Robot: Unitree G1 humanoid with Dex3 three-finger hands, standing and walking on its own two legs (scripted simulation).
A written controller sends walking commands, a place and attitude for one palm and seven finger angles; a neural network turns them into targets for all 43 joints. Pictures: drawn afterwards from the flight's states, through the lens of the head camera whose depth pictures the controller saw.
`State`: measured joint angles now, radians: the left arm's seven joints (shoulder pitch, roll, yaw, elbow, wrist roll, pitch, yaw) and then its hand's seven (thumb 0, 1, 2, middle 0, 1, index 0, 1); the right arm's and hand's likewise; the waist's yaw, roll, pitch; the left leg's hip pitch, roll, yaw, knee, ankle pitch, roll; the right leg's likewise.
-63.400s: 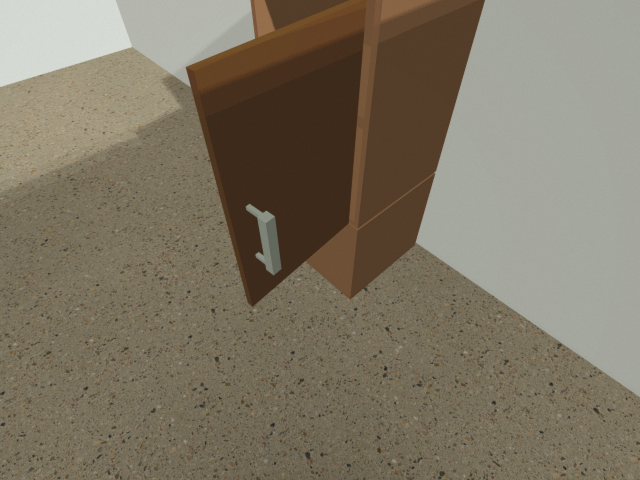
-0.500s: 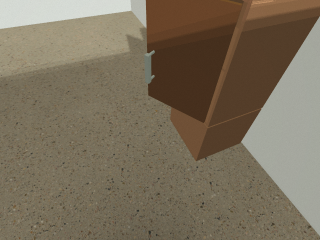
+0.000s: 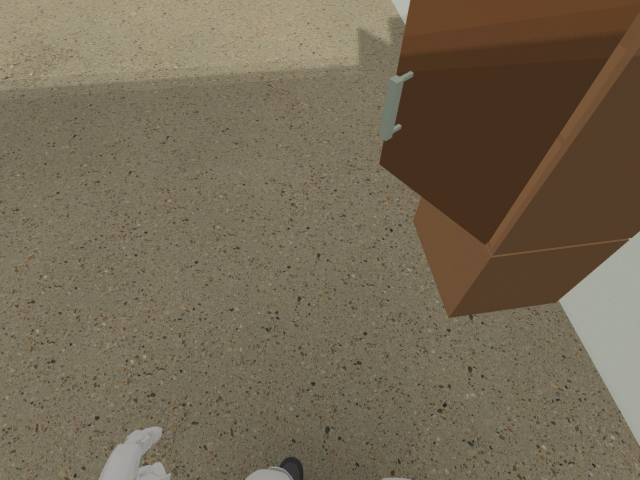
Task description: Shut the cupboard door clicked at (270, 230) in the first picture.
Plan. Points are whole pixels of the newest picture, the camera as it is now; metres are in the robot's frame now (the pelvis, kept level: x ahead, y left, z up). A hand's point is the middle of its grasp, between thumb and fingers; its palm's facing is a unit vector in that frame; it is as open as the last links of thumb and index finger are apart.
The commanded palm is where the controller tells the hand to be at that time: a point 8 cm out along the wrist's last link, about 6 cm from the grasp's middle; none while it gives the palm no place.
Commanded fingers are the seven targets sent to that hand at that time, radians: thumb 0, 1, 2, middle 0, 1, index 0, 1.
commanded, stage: walk to a spot facing it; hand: left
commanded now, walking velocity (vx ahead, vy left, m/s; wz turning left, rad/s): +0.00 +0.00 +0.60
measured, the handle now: (396, 106) +0.90 -0.17 -0.11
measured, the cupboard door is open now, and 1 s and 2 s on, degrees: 32 32 32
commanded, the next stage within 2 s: turn to face it in 1.90 s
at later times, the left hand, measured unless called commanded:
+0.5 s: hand out of the picture -0.04 +0.20 -0.19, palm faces +0.37 -0.89 -0.27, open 7.3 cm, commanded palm none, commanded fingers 0.00 0.90 0.90 -0.20 -0.30 -0.20 -0.30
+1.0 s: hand out of the picture -0.02 +0.15 -0.16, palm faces +0.65 -0.73 -0.23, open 7.3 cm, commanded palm none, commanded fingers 0.00 0.90 0.90 -0.20 -0.30 -0.20 -0.30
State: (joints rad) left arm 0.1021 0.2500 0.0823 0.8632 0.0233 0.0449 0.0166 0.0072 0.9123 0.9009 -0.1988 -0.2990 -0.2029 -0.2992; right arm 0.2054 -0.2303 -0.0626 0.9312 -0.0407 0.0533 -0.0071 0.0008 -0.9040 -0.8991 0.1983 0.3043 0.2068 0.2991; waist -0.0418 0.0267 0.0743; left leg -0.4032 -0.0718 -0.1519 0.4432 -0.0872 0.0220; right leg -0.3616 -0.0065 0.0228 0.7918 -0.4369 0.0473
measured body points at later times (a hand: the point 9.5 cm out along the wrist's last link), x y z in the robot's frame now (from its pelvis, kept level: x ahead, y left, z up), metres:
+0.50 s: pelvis +0.01 -0.02 -0.02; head +0.06 +0.02 +0.43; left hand -0.06 +0.24 -0.17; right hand +0.21 -0.21 -0.14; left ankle -0.03 +0.10 -0.74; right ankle -0.02 -0.15 -0.69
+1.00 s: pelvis +0.09 -0.01 +0.01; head +0.12 +0.01 +0.45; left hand -0.06 +0.19 -0.14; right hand +0.31 -0.16 -0.14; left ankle +0.02 +0.12 -0.67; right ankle +0.10 -0.14 -0.74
